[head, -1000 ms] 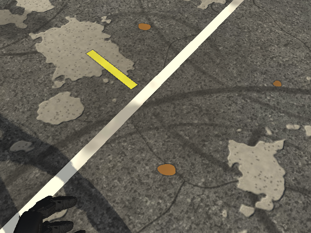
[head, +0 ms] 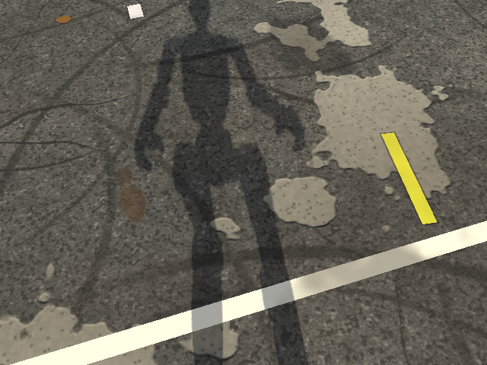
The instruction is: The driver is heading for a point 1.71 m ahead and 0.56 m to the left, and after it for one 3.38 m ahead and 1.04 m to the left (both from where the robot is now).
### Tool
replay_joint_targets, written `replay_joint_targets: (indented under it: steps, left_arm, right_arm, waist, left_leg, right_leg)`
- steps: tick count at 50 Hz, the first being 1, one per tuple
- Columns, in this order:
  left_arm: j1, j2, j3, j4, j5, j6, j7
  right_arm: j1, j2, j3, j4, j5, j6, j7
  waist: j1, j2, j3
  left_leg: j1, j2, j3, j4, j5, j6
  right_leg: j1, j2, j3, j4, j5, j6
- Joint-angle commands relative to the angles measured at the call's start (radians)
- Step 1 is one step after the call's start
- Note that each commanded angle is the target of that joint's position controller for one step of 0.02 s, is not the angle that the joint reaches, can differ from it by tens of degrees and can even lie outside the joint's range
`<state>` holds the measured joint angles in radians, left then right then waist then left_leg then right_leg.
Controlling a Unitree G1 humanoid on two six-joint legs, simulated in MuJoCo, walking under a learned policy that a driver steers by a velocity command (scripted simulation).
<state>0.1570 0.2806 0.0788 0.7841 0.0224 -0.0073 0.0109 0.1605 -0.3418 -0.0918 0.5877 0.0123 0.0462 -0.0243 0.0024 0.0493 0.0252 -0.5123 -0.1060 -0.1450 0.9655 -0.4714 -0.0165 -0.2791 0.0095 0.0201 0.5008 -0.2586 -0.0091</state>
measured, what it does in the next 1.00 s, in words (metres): walks ahead, turning left: left foot, then right foot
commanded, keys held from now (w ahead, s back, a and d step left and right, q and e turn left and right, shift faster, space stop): q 0.46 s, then w+q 0.12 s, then w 0.42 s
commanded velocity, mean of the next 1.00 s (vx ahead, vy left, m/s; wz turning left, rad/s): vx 0.17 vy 0.00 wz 0.46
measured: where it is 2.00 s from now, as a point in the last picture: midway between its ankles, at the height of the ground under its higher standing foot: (152, 354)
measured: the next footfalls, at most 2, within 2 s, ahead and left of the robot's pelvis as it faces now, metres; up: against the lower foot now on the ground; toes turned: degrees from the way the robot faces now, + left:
left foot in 0.32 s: +0.02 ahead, +0.15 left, +0.00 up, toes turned +14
right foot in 0.80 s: +0.15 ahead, -0.04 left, +0.00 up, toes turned +27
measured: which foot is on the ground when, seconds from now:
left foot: up 0.00-0.30, down 0.32-0.80, up 0.82-1.00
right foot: down 0.00-0.32, up 0.34-0.78, down 0.80-1.00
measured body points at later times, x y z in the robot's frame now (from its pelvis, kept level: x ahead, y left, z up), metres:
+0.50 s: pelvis -0.01 +0.05 +0.01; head +0.03 +0.09 +0.45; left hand +0.05 +0.38 -0.11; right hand +0.23 -0.17 -0.06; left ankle -0.02 +0.14 -0.74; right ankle +0.01 -0.11 -0.65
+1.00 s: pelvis +0.12 +0.07 +0.01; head +0.15 +0.05 +0.46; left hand +0.02 +0.33 -0.10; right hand +0.38 -0.10 -0.09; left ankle +0.10 +0.22 -0.67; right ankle +0.11 -0.06 -0.74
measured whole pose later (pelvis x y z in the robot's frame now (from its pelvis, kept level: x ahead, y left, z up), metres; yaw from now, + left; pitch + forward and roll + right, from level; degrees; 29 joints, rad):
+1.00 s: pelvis +0.12 +0.07 +0.01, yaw +26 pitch +2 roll +0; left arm 0.39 0.26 0.04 0.81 0.00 -0.08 -0.01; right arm 0.24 -0.31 -0.05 0.63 0.01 -0.05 0.01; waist 0.05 0.05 -0.01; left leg -0.59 0.03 -0.04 0.99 -0.24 0.00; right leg -0.10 0.02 0.01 0.34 -0.27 -0.03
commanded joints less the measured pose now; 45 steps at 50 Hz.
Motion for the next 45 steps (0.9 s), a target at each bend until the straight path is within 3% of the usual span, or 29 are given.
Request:
replay_joint_targets:
  steps: [1, 4, 7, 11, 14, 15, 16, 17, 18, 19, 20, 21, 22, 23, 25, 27, 28, 35, 38, 39, 40, 41, 42, 43, 45]
  left_arm:
    - [-0.108, 0.121, 0.022, -0.101, -0.020, -0.012, 0.019]
    - [-0.037, 0.135, 0.024, -0.090, -0.011, 0.004, 0.036]
    - [-0.002, 0.173, 0.038, -0.088, -0.011, 0.015, 0.036]
    - [-0.025, 0.215, 0.053, -0.095, -0.026, 0.019, 0.017]
    - [-0.040, 0.222, 0.056, -0.090, -0.052, 0.014, 0.006]
    - [-0.035, 0.204, 0.052, -0.082, -0.062, 0.011, 0.004]
    - [0.027, 0.160, 0.041, -0.059, -0.050, 0.006, -0.001]
    - [0.022, 0.084, 0.013, -0.099, 0.012, 0.004, -0.006]
    - [-0.071, 0.113, 0.019, -0.139, 0.006, 0.000, 0.004]
    - [-0.109, 0.156, 0.032, -0.142, -0.017, 0.004, 0.011]
    - [-0.104, 0.161, 0.035, -0.138, -0.026, 0.007, 0.015]
    - [-0.087, 0.161, 0.038, -0.119, -0.019, 0.010, 0.022]
    - [-0.073, 0.168, 0.041, -0.116, -0.012, 0.013, 0.025]
    - [-0.061, 0.161, 0.041, -0.111, -0.012, 0.013, 0.022]
    - [-0.035, 0.142, 0.034, -0.104, -0.021, 0.006, 0.010]
    - [-0.085, 0.132, 0.028, -0.119, -0.029, -0.005, 0.001]
    - [-0.106, 0.130, 0.026, -0.127, -0.030, -0.013, -0.003]
    - [-0.109, 0.115, 0.012, -0.125, -0.041, -0.074, -0.042]
    - [-0.019, 0.108, 0.013, -0.098, -0.043, -0.094, -0.043]
    - [0.041, 0.116, 0.016, -0.083, -0.038, -0.099, -0.039]
    - [0.153, 0.156, 0.024, -0.062, -0.027, -0.103, -0.030]
    - [0.222, 0.257, 0.044, -0.038, -0.012, -0.099, -0.030]
    - [0.245, 0.243, 0.047, -0.028, -0.015, -0.100, -0.036]
    - [0.220, 0.190, 0.030, -0.035, -0.027, -0.101, -0.031]
    - [0.177, 0.150, 0.013, -0.050, -0.028, -0.095, -0.022]
  right_arm:
    - [0.067, -0.126, -0.051, -0.038, -0.001, 0.004, -0.003]
    - [-0.005, -0.070, -0.028, -0.074, 0.016, 0.006, 0.006]
    - [-0.050, -0.047, -0.013, -0.103, 0.008, 0.005, 0.015]
    - [-0.036, -0.056, -0.012, -0.111, 0.008, 0.009, 0.030]
    - [0.017, -0.063, -0.023, -0.100, 0.010, 0.018, 0.040]
    - [0.059, -0.069, -0.031, -0.083, 0.008, 0.019, 0.038]
    - [0.103, -0.112, -0.048, -0.073, 0.006, 0.017, 0.028]
    - [0.138, -0.242, -0.075, -0.094, 0.001, 0.009, 0.011]
    - [0.132, -0.240, -0.063, -0.111, -0.036, -0.017, 0.024]
    - [0.118, -0.195, -0.051, -0.101, -0.039, -0.039, 0.032]
    - [0.074, -0.168, -0.042, -0.087, -0.026, -0.049, 0.029]
    - [0.034, -0.144, -0.035, -0.088, -0.010, -0.048, 0.022]
    - [0.000, -0.135, -0.028, -0.091, 0.000, -0.043, 0.016]
    - [-0.008, -0.133, -0.023, -0.095, -0.003, -0.040, 0.009]
    - [0.022, -0.123, -0.020, -0.085, -0.002, -0.040, 0.000]
    - [0.053, -0.126, -0.020, -0.077, 0.002, -0.045, -0.002]
    - [0.058, -0.134, -0.022, -0.073, 0.001, -0.047, -0.003]
    - [0.108, -0.137, -0.012, -0.031, -0.001, -0.063, 0.015]
    - [0.085, -0.111, 0.002, -0.026, 0.000, -0.061, 0.022]
    - [0.078, -0.079, 0.013, -0.029, -0.003, -0.063, 0.021]
    - [0.052, -0.017, 0.033, -0.041, -0.008, -0.070, 0.021]
    - [0.068, 0.022, 0.043, -0.079, 0.005, -0.085, 0.019]
    - [0.019, -0.072, 0.020, -0.089, 0.021, -0.097, 0.009]
    - [0.023, -0.101, 0.008, -0.075, 0.027, -0.105, 0.011]
    - [0.026, -0.079, 0.011, -0.054, 0.005, -0.115, 0.024]
  waist:
    - [-0.034, -0.174, -0.040]
    - [0.015, -0.198, -0.047]
    - [0.049, -0.219, -0.081]
    - [0.045, -0.244, -0.091]
    - [0.005, -0.233, -0.090]
    - [-0.019, -0.208, -0.099]
    - [-0.024, -0.094, -0.124]
    - [-0.004, 0.233, -0.145]
    - [-0.059, 0.234, -0.191]
    - [-0.071, 0.130, -0.169]
    - [-0.039, 0.107, -0.123]
    - [-0.019, 0.063, -0.109]
    - [-0.001, 0.073, -0.099]
    - [0.010, 0.086, -0.110]
    - [0.007, 0.085, -0.144]
    - [-0.023, 0.104, -0.101]
    - [-0.029, 0.118, -0.077]
    - [-0.054, 0.107, -0.035]
    - [0.011, 0.076, -0.024]
    - [0.040, 0.061, -0.039]
    - [0.081, -0.030, -0.062]
    - [0.056, -0.251, -0.061]
    - [0.089, -0.254, 0.027]
    - [0.071, -0.201, 0.073]
    - [0.047, -0.177, 0.063]
  left_leg:
    - [-0.148, 0.062, 0.006, 0.277, 0.035, -0.053]
    - [-0.167, 0.089, 0.078, 0.178, 0.088, -0.082]
    - [-0.116, 0.130, 0.111, 0.016, 0.071, -0.090]
    - [0.059, 0.134, 0.184, -0.177, 0.072, -0.059]
    - [0.176, 0.115, 0.217, -0.392, 0.181, -0.005]
    - [0.271, 0.093, 0.226, -0.506, 0.272, 0.027]
    - [0.429, 0.118, 0.147, -0.582, 0.448, 0.067]
    - [0.626, 0.395, -0.231, -0.563, 0.901, 0.180]
    - [0.536, 0.521, -0.395, -0.581, 0.941, 0.379]
    - [0.507, 0.466, -0.316, -0.603, 0.844, 0.369]
    - [0.469, 0.403, -0.236, -0.603, 0.758, 0.309]
    - [0.449, 0.356, -0.195, -0.602, 0.685, 0.261]
    - [0.411, 0.332, -0.172, -0.605, 0.692, 0.245]
    - [0.384, 0.315, -0.162, -0.608, 0.710, 0.244]
    - [0.401, 0.283, -0.172, -0.652, 0.403, 0.245]
    - [0.394, 0.277, -0.241, -0.713, 0.065, 0.251]
    - [0.382, 0.278, -0.267, -0.726, 0.008, 0.252]
    - [0.290, 0.282, -0.312, -0.708, -0.050, 0.249]
    - [0.194, 0.237, -0.308, -0.655, -0.094, 0.212]
    - [0.141, 0.205, -0.286, -0.596, -0.096, 0.182]
    - [0.031, 0.139, -0.198, -0.400, -0.091, 0.128]
    - [-0.171, 0.016, -0.002, -0.138, -0.079, 0.068]
    - [-0.333, 0.053, 0.002, 0.045, -0.143, 0.046]
    - [-0.384, 0.094, -0.022, 0.124, -0.061, 0.049]
    - [-0.395, 0.140, 0.026, 0.136, 0.092, 0.042]
  right_leg:
    - [0.131, -0.275, 0.215, -0.178, 0.323, -0.184]
    - [0.207, -0.253, 0.117, -0.182, 0.383, -0.199]
    - [0.272, -0.289, 0.084, -0.171, 0.420, -0.213]
    - [0.207, -0.313, 0.022, -0.159, 0.447, -0.202]
    - [0.190, -0.321, -0.010, -0.085, 0.419, -0.158]
    - [0.151, -0.299, -0.045, -0.019, 0.367, -0.117]
    - [0.043, -0.247, -0.118, 0.123, 0.240, -0.043]
    - [-0.270, -0.119, -0.191, 0.456, -0.301, 0.060]
    - [-0.387, -0.024, -0.031, 0.656, -0.456, 0.087]
    - [-0.398, -0.046, 0.028, 0.734, -0.399, 0.081]
    - [-0.403, -0.060, 0.041, 0.721, -0.308, 0.069]
    - [-0.397, -0.071, 0.050, 0.684, -0.236, 0.068]
    - [-0.368, -0.064, 0.049, 0.663, -0.183, 0.074]
    - [-0.328, -0.046, 0.042, 0.667, -0.144, 0.081]
    - [-0.313, -0.034, 0.033, 0.569, -0.070, 0.082]
    - [-0.327, -0.023, 0.037, 0.421, -0.045, 0.078]
    - [-0.319, -0.017, 0.043, 0.356, -0.047, 0.075]
    - [-0.130, -0.005, 0.007, 0.105, -0.055, 0.027]
    - [0.065, 0.005, -0.022, -0.045, 0.031, -0.015]
    - [0.162, -0.024, 0.008, -0.063, 0.023, -0.031]
    - [0.284, -0.153, 0.155, -0.121, -0.070, -0.075]
    - [0.372, -0.320, 0.501, -0.256, -0.348, -0.201]
    - [0.340, -0.417, 0.689, -0.321, -0.495, -0.288]
    - [0.329, -0.390, 0.632, -0.313, -0.491, -0.274]
    - [0.329, -0.310, 0.473, -0.318, -0.331, -0.222]
Velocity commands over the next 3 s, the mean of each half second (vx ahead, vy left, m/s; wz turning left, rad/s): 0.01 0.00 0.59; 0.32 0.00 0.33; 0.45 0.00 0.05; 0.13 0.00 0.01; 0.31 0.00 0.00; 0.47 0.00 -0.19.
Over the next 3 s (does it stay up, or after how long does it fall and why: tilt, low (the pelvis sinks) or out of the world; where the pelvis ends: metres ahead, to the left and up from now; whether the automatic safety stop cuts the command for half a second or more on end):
stays up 0.81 0.54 0.01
